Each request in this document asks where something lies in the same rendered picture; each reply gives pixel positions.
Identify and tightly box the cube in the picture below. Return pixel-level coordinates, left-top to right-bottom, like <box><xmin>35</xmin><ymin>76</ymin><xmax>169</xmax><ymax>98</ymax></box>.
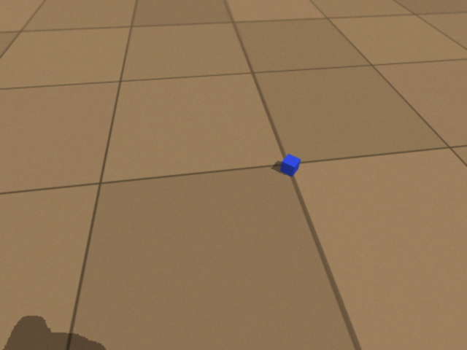
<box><xmin>280</xmin><ymin>154</ymin><xmax>301</xmax><ymax>176</ymax></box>

